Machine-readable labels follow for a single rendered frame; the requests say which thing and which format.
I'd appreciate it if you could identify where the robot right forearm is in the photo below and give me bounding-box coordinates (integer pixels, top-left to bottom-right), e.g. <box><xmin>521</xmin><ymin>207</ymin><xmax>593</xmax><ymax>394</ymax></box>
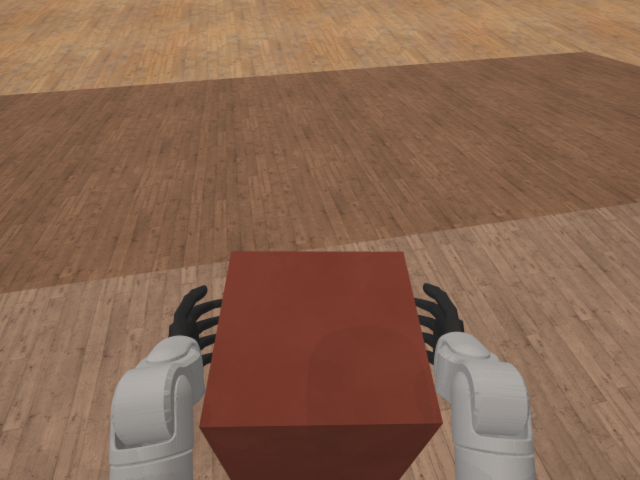
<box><xmin>434</xmin><ymin>332</ymin><xmax>537</xmax><ymax>480</ymax></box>

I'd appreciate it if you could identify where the carton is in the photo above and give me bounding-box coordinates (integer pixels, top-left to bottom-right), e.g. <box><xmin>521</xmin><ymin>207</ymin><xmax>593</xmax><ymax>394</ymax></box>
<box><xmin>199</xmin><ymin>251</ymin><xmax>443</xmax><ymax>480</ymax></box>

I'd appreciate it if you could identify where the robot right hand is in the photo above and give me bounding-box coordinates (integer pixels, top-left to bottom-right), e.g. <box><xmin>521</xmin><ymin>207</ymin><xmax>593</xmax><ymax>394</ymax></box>
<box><xmin>414</xmin><ymin>283</ymin><xmax>464</xmax><ymax>365</ymax></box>

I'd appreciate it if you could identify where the robot left forearm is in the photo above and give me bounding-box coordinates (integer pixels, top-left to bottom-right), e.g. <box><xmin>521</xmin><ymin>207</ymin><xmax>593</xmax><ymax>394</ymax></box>
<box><xmin>109</xmin><ymin>336</ymin><xmax>205</xmax><ymax>480</ymax></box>

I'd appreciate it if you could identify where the robot left hand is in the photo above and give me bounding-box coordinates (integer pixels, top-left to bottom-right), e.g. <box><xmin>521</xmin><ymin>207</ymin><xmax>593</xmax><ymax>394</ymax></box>
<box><xmin>168</xmin><ymin>285</ymin><xmax>222</xmax><ymax>367</ymax></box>

